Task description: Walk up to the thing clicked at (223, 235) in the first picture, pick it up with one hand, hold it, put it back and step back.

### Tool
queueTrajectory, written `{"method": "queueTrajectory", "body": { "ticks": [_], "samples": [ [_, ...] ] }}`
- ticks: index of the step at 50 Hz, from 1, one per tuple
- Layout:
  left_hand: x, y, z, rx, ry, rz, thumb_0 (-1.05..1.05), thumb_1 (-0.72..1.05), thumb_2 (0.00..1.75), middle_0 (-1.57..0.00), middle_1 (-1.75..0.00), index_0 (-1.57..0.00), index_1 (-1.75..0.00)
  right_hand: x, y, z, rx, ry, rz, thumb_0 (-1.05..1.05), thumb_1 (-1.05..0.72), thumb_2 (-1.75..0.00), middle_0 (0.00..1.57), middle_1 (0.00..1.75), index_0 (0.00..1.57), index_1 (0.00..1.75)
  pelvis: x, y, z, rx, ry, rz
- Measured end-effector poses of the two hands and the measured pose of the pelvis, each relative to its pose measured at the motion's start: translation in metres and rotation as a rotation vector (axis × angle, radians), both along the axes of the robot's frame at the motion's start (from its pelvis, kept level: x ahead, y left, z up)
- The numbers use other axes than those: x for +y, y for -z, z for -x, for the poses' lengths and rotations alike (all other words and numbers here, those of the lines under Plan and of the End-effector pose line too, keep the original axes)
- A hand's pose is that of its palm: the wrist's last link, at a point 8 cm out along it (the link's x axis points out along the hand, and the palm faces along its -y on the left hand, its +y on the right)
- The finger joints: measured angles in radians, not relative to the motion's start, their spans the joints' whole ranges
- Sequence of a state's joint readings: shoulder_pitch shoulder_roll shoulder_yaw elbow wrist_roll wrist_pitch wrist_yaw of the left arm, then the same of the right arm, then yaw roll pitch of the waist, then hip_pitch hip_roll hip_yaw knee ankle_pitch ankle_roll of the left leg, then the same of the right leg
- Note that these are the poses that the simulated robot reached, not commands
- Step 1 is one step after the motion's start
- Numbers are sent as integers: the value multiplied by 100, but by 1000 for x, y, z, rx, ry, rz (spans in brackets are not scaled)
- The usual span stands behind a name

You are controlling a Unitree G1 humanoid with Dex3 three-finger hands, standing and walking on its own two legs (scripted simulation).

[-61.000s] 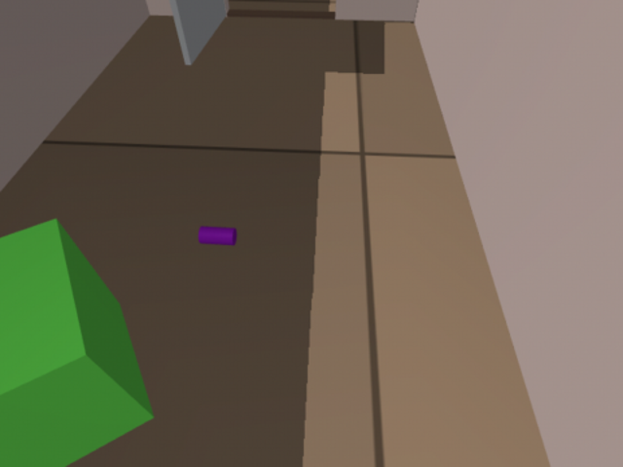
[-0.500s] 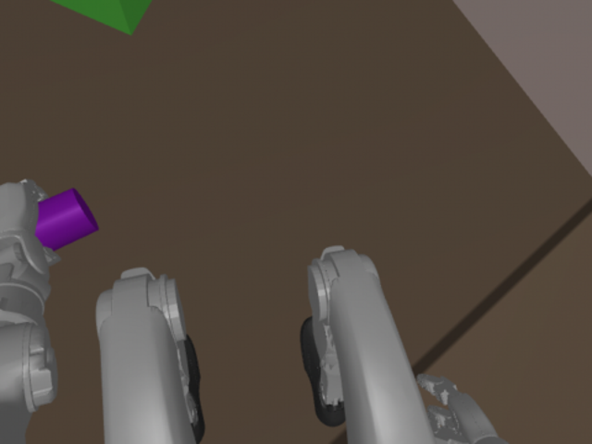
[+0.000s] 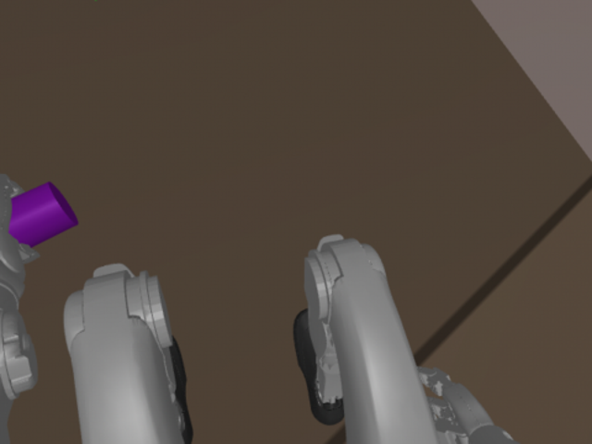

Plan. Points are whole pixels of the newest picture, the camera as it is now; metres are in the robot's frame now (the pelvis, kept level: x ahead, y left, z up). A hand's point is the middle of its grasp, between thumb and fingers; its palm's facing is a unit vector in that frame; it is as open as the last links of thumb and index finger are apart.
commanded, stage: rest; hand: left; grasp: from above
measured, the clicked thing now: (13, 227) +0.40 +0.34 -0.22
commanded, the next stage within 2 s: open in 1.24 s
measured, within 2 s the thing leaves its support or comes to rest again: rests again in 0.74 s
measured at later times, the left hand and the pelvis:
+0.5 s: hand (24, 230) +0.39 +0.33 -0.24, palm faces -0.37 -0.26 -0.89, open 9.7 cm; pelvis +0.01 +0.00 -0.02, yaw -3 degrees
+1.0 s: hand (32, 229) +0.40 +0.33 -0.26, palm faces -0.35 -0.28 -0.90, open 9.7 cm; pelvis +0.00 +0.01 -0.03, yaw -5 degrees
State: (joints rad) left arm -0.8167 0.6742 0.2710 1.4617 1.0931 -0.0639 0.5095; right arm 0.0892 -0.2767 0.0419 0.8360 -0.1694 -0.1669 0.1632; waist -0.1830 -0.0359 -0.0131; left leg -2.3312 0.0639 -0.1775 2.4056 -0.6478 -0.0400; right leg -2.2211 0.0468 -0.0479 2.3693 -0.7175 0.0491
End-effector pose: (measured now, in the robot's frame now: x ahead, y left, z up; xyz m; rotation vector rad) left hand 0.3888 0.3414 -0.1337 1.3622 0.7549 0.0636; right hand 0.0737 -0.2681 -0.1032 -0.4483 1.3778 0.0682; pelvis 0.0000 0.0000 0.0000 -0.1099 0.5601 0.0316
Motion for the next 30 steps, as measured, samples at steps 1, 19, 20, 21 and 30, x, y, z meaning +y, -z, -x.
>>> {"method": "queueTrajectory", "body": {
  "ticks": [1,19,20,21,30],
  "samples": [
    [0,3,0,-3,0,-1,-1,5,37,-76,-36,-80,-39,0,1,0,3,-1,1,0,-90,-89,20,30,20,30,0,2,0,-1,1,0],
    [-2,41,-8,5,-4,12,-1,6,37,-76,-33,-80,-35,7,15,-3,26,-48,-17,0,-89,-89,20,30,20,30,3,21,-5,-31,24,26],
    [-2,43,-9,3,-5,15,-1,6,37,-76,-33,-80,-35,8,14,-2,29,-52,-18,0,-89,-89,20,30,20,30,3,22,-5,-34,25,29],
    [-2,45,-9,-1,-7,19,-1,6,37,-76,-33,-80,-35,8,14,-1,32,-54,-18,0,-89,-89,20,30,20,30,3,22,-5,-35,27,32],
    [-2,60,-9,-6,-14,23,-1,5,38,-76,-33,-80,-35,9,10,3,57,-79,-20,0,-89,-89,20,30,20,30,5,25,-7,-46,33,46]
  ]
}}
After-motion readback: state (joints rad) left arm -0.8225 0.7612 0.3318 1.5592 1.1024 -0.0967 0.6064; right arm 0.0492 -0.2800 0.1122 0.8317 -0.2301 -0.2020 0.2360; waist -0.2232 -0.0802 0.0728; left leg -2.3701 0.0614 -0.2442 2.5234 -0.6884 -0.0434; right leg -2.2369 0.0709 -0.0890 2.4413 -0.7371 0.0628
